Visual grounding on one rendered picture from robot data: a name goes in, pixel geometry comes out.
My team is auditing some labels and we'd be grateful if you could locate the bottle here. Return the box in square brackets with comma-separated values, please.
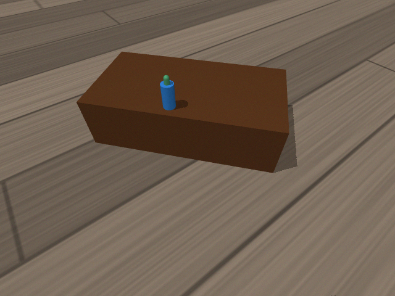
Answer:
[160, 75, 176, 110]

